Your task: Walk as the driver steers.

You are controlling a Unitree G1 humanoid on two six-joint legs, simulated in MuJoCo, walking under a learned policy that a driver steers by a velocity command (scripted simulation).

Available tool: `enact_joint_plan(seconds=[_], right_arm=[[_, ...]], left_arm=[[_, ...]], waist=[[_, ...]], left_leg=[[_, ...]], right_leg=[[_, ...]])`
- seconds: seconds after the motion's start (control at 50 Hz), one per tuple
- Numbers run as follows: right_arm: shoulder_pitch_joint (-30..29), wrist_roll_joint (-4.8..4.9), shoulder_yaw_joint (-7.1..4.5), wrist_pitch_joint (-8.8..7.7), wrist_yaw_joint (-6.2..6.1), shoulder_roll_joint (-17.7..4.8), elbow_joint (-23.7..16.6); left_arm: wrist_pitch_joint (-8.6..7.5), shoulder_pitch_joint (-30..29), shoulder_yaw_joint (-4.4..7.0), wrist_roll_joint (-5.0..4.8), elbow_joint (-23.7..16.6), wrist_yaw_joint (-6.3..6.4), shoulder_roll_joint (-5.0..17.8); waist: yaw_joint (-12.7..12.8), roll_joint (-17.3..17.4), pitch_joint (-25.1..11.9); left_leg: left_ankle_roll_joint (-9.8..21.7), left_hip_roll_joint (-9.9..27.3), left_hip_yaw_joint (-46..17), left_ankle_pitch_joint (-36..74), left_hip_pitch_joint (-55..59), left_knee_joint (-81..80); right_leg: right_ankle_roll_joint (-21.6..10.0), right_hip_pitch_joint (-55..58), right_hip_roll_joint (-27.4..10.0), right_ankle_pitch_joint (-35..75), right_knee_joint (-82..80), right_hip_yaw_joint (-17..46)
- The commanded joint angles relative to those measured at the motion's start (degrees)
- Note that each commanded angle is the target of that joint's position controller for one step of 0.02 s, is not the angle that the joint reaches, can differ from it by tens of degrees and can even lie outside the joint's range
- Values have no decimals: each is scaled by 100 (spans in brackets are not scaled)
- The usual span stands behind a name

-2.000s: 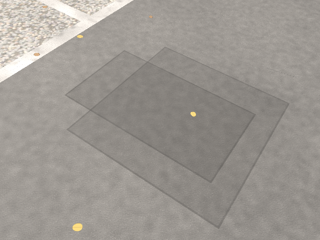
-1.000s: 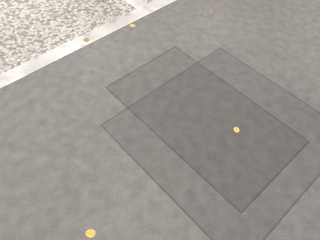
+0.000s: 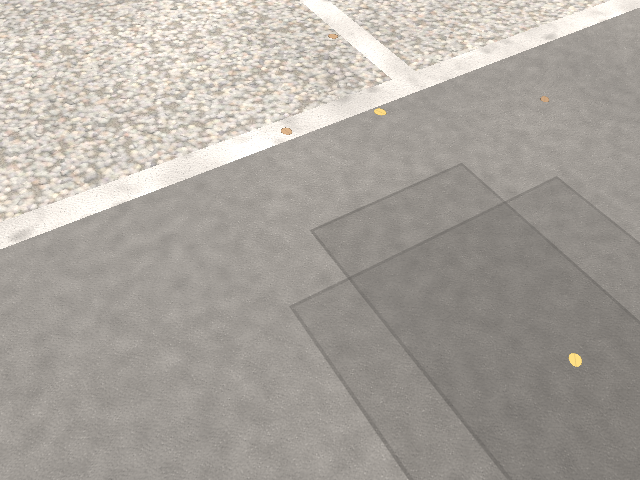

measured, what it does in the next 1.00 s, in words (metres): walks ahead, turning right: right foot, then left foot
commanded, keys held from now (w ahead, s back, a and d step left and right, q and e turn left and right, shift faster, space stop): e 0.66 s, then no key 0.34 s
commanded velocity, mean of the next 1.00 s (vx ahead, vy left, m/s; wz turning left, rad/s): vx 0.09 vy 0.00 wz -0.46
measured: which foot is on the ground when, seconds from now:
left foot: down 0.00-0.12, up 0.14-0.60, down 0.62-1.00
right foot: up 0.00-0.08, down 0.10-0.62, up 0.64-0.96, down 0.98-1.00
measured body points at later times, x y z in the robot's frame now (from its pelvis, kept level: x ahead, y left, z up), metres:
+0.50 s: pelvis +0.16 -0.06 +0.00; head +0.19 -0.08 +0.44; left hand +0.38 +0.18 -0.09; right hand +0.24 -0.37 -0.11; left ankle +0.28 +0.09 -0.70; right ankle +0.16 -0.14 -0.74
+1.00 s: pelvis +0.19 -0.06 -0.01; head +0.21 -0.07 +0.44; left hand +0.45 +0.10 -0.10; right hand +0.17 -0.36 -0.12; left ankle +0.28 +0.06 -0.74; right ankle +0.12 -0.16 -0.74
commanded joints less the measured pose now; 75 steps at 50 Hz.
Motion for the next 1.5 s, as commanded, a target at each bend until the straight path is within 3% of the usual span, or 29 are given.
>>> enact_joint_plan(seconds=[0.02,0.08,0.1,0.12,0.14,0.16,0.18,0.2,0.28,0.34,0.42,0.48,0.56,0.6,0.62,0.64,0.66,0.68,0.72,0.78,0.9,0.94,0.96,0.98,1.0,1.02,1.04,1.12,1.5], right_arm=[[-143,66,-286,-1,-25,-1011,-234],[-375,145,-322,122,-116,-1189,-274],[-262,138,-243,95,-127,-991,-306],[-56,-162,-53,44,-89,-434,-488],[469,-183,75,-66,-28,-290,-630],[-85,16,-94,-103,4,-962,-542],[-475,116,-82,-104,-6,-969,-701],[-527,33,-67,-69,-84,-887,-648],[-235,-102,-69,168,-181,-774,-529],[-439,-134,-25,222,-243,-663,-576],[-953,-78,-4,278,-225,-615,-714],[-1227,-44,-12,241,-181,-625,-810],[-1177,-1,-70,102,-99,-698,-840],[-845,-8,-144,35,-72,-808,-743],[-797,-100,-232,60,-112,-1201,-809],[-855,-271,-301,151,-112,-1480,-722],[-820,-222,-234,155,-108,-1106,-813],[-922,-179,-148,162,-129,-830,-867],[-1166,-49,-100,205,-140,-689,-872],[-1127,-77,-95,297,-161,-735,-792],[-1039,13,-144,397,-110,-936,-646],[-1104,100,-101,411,-93,-887,-593],[-856,121,-55,381,-85,-772,-482],[-660,-4,15,319,-51,-606,-447],[-453,-198,121,238,-2,-262,-485],[-828,-199,118,239,-46,-373,-525],[-983,-170,84,248,-58,-506,-496],[-911,-119,55,282,-107,-599,-309],[-583,-51,29,311,-244,-576,618]], left_arm=[[-141,-934,21,19,-775,-110,336],[-137,157,259,63,-662,-127,737],[-110,900,428,65,-483,-35,1084],[-45,1373,526,40,-465,127,1626],[-88,1146,499,144,-790,95,1993],[-85,1024,404,123,-888,44,1498],[-100,741,323,82,-835,45,1252],[-87,446,281,24,-841,65,1095],[-49,-156,247,177,-949,160,1040],[-2,-103,267,110,-873,257,1097],[184,-153,274,49,-889,382,1121],[266,-145,284,69,-907,396,1130],[331,-174,277,34,-948,367,1082],[371,-299,234,-38,-1007,389,941],[368,4,151,43,-1023,379,646],[323,158,165,22,-1170,369,663],[280,293,307,118,-1041,358,1180],[300,268,386,53,-909,350,1325],[429,221,345,46,-780,402,1059],[464,12,191,8,-855,380,606],[439,-180,90,52,-880,298,493],[420,129,98,71,-705,260,443],[413,147,104,113,-684,257,506],[409,201,135,166,-747,295,773],[427,-87,168,243,-825,336,1096],[366,-275,55,298,-823,283,651],[298,-467,-17,307,-821,242,419],[142,-159,-40,268,-600,239,468],[119,96,-32,181,140,275,328]], waist=[[-144,554,786],[544,636,-147],[879,381,-646],[805,-953,-1198],[453,-1604,-2386],[910,-454,-2370],[757,-369,-1543],[550,77,-988],[80,-289,-618],[130,-267,-717],[281,-426,-647],[381,-596,-488],[343,-757,-554],[131,-672,-552],[323,248,-809],[576,1887,-494],[402,1542,-615],[385,1061,-574],[402,747,-379],[331,1020,-357],[129,1389,-522],[333,1257,-414],[331,1091,-351],[227,506,-531],[-119,-796,-512],[114,-917,-427],[95,-676,-198],[197,-523,120],[217,73,53]], left_leg=[[861,1642,-350,1672,-181,-98],[456,1346,133,4810,-399,1907],[154,1003,293,4459,-999,3154],[-257,510,288,317,-2689,5175],[-532,-432,-750,-2488,-4026,6965],[-450,-50,-1459,-2000,-4232,7193],[-326,142,-1281,-1518,-4490,6902],[-313,399,-1217,-1100,-4408,6471],[-441,365,-1135,-457,-3409,5685],[-606,231,-1187,-153,-3540,4950],[-674,106,-1338,307,-3506,3973],[-631,-27,-1424,231,-3327,3328],[-465,-194,-1414,-38,-2747,2298],[-236,86,-1431,1175,-1772,954],[204,1239,-2320,2184,-970,909],[1236,2179,-3634,3631,-713,836],[1666,2524,-3837,3851,-713,906],[1510,2187,-3228,3744,-817,1035],[1145,1631,-2459,3378,-911,1120],[1128,1277,-1836,3424,-954,1015],[1235,1409,-1786,3028,-990,1090],[1052,1284,-1702,2509,-1287,1255],[765,1155,-1638,2025,-1568,1305],[311,906,-1409,1185,-2050,1663],[-167,316,-788,-203,-2400,1992],[-346,369,-867,-481,-1877,1814],[-399,371,-864,86,-1690,1652],[-418,386,-902,811,-1493,1463],[-471,433,-860,1268,-1164,1311]], right_leg=[[-213,-418,-22,-267,-424,-254],[-536,1477,657,-182,-861,-756],[-729,2761,842,503,-1139,-646],[-1223,4419,-496,2414,-1031,1166],[-2575,5500,-1966,2493,-1603,4166],[-2317,5181,-1656,2066,-1870,3515],[-2047,4516,-1364,1790,-1890,2716],[-1779,3717,-1058,1654,-1950,2204],[-1706,2024,-581,2476,-2248,1484],[-1650,2083,-474,2564,-2132,1453],[-1419,2072,-303,806,-2104,1798],[-1378,2075,-273,201,-2023,2193],[-1286,2443,-248,1156,-1521,2694],[-919,2208,97,711,-1112,2640],[-582,1645,540,-960,-177,2057],[-205,336,1443,-3183,800,951],[94,86,1052,-3447,2144,861],[203,98,936,-3068,2656,860],[393,22,867,-2515,2928,795],[498,341,871,-2201,2241,419],[374,1639,574,-1896,-158,-51],[157,2340,650,-837,-1595,-235],[-12,2806,616,-296,-2206,-113],[-225,3482,6,554,-2149,622],[-732,3311,-803,1255,-1954,1403],[-1117,2429,-929,362,-2138,1503],[-938,2306,-558,-387,-2159,1255],[-484,2130,-139,-610,-2114,968],[-421,2406,191,297,-1916,581]])
Velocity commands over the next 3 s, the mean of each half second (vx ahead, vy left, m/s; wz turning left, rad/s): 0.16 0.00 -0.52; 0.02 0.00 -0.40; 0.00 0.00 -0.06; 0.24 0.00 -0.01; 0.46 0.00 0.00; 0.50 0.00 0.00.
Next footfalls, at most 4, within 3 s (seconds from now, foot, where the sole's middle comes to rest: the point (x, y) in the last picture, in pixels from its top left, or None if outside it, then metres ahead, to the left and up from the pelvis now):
0.10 right None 0.20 -0.15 -0.78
0.62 left None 0.31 0.04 -0.78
0.98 right None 0.16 -0.18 -0.78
2.32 right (485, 441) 0.57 -0.36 -0.78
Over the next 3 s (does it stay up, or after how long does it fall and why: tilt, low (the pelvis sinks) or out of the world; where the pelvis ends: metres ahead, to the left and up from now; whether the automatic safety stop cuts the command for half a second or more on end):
stays up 0.82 -0.32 0.00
